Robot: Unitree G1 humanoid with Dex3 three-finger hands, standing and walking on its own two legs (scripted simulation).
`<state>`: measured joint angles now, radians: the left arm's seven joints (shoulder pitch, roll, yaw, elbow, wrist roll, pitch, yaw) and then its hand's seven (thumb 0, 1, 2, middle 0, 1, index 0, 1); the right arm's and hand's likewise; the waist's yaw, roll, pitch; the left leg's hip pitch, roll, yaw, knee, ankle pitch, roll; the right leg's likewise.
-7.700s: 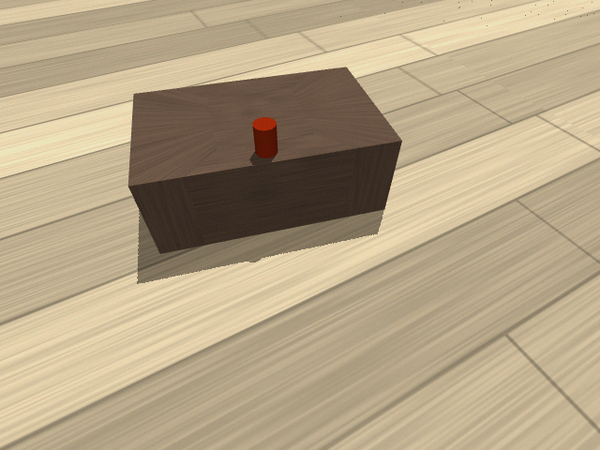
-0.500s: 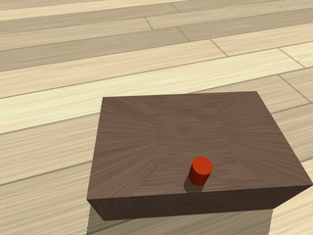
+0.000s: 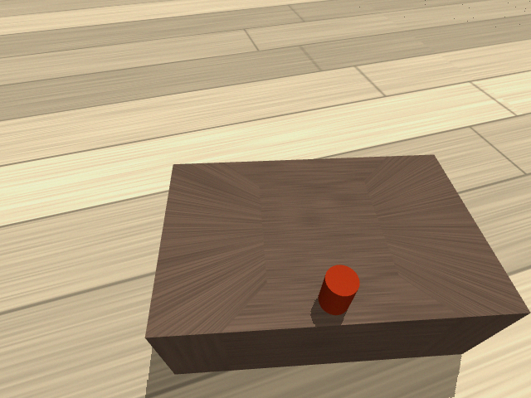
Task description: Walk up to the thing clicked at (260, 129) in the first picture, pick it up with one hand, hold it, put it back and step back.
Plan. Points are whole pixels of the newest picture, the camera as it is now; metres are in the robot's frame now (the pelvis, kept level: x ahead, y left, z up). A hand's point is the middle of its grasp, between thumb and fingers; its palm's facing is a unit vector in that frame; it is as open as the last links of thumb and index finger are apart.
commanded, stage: go down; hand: right
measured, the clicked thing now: (337, 290) +0.43 -0.20 -0.33
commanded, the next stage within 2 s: none
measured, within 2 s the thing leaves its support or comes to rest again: neither
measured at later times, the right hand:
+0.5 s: hand out of the picture +0.13 -0.27 -0.14, palm faces +0.03 +0.95 -0.32, open 15.3 cm
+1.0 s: hand out of the picture +0.15 -0.28 -0.14, palm faces +0.05 +0.94 -0.33, open 17.6 cm
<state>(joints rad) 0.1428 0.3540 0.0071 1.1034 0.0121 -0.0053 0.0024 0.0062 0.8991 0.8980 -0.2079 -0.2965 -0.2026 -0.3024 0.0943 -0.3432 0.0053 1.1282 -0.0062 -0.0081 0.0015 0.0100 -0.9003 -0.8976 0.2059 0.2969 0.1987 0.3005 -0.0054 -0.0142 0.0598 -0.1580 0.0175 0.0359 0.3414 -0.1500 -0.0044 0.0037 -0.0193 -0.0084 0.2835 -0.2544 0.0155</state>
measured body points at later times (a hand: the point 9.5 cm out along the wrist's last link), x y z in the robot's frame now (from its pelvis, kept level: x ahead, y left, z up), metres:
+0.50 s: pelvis -0.02 -0.01 -0.02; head +0.02 -0.01 +0.43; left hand +0.11 +0.25 -0.12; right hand +0.12 -0.32 -0.12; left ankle +0.02 +0.12 -0.75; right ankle -0.06 -0.13 -0.75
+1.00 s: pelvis +0.00 -0.02 -0.04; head +0.04 -0.03 +0.41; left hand +0.15 +0.23 -0.13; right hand +0.14 -0.32 -0.12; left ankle +0.02 +0.12 -0.75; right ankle -0.06 -0.13 -0.75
